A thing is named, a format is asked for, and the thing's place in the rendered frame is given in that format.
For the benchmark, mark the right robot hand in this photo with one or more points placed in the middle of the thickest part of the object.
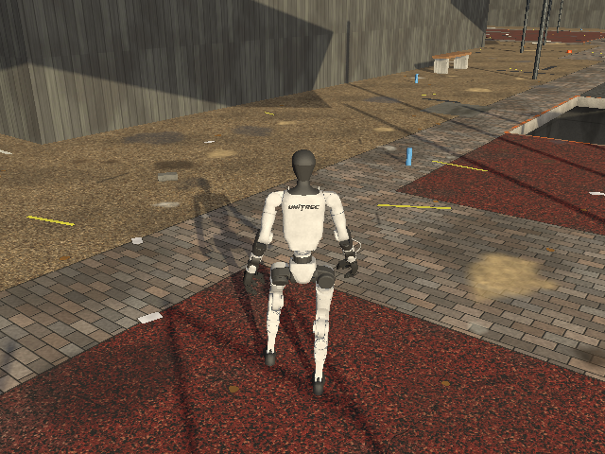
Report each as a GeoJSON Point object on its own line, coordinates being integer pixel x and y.
{"type": "Point", "coordinates": [344, 265]}

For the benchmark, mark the robot right upper arm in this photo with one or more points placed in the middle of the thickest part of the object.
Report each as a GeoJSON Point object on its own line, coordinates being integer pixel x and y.
{"type": "Point", "coordinates": [337, 213]}

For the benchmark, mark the robot left upper arm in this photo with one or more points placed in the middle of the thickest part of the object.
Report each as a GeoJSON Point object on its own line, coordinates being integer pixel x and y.
{"type": "Point", "coordinates": [273, 200]}

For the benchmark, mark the right robot forearm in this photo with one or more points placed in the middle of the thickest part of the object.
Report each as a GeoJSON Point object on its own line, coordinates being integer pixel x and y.
{"type": "Point", "coordinates": [348, 248]}

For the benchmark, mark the robot right foot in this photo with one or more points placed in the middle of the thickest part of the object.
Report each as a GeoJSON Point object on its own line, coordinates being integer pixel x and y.
{"type": "Point", "coordinates": [318, 386]}

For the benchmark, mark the left robot hand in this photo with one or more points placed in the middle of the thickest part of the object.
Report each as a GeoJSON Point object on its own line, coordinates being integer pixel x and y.
{"type": "Point", "coordinates": [247, 281]}

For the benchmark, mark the robot left shin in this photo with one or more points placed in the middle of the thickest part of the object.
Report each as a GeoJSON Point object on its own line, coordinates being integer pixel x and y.
{"type": "Point", "coordinates": [273, 320]}

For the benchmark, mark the left robot forearm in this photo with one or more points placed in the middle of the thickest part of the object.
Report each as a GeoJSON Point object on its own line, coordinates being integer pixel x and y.
{"type": "Point", "coordinates": [257, 253]}

